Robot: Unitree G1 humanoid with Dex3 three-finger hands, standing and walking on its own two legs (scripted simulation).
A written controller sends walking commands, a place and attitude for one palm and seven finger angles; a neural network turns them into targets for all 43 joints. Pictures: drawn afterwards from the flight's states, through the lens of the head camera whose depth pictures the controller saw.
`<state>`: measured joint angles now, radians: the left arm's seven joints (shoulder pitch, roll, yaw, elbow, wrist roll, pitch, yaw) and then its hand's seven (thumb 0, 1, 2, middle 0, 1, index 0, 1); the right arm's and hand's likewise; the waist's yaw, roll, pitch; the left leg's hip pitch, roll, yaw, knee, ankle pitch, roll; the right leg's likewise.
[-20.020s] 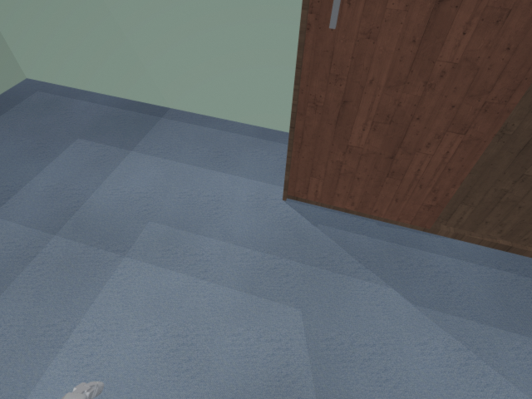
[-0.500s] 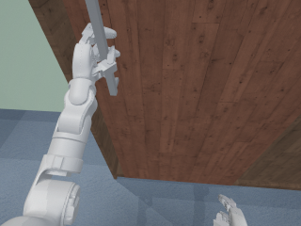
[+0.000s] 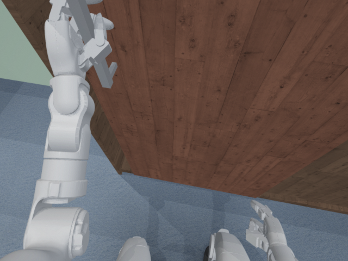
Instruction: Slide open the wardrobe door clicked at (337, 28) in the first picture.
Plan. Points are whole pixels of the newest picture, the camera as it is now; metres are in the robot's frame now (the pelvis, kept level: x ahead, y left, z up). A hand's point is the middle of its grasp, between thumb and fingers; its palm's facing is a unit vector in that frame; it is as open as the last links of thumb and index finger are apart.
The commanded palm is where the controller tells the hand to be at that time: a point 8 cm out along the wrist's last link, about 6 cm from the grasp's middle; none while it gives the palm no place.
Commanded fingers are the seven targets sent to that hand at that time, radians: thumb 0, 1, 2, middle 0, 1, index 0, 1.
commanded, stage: step sideways, sliding the door along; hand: left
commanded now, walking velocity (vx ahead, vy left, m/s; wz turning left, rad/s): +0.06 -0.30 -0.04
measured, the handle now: (87, 7) +0.44 +0.22 +0.26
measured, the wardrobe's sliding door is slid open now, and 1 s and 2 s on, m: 0.08 0.43 0.57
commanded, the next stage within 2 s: stop walking and hold the door there in 1.76 s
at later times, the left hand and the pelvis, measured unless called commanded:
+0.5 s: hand (182, 52) +0.41 +0.06 +0.23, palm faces +0.40 -0.91 -0.06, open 6.0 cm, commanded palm +0.38 +0.04 +0.22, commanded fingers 0.00 0.90 0.90 -0.45 -1.40 -0.45 -1.40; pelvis +0.06 -0.17 -0.01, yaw +5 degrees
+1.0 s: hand (317, 75) +0.40 -0.15 +0.22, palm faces +0.19 -0.97 -0.12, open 6.2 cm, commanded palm +0.37 -0.13 +0.22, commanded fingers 0.00 0.90 0.90 -0.45 -1.40 -0.45 -1.40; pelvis +0.07 -0.31 +0.00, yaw +1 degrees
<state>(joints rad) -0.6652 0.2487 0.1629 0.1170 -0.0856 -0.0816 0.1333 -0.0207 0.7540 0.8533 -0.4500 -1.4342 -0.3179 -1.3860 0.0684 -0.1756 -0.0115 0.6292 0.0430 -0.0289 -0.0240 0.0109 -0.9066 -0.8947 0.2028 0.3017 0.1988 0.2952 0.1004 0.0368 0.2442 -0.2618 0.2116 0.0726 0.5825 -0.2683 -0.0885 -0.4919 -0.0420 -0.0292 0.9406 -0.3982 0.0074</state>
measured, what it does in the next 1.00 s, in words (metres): steps to the right: right foot, then left foot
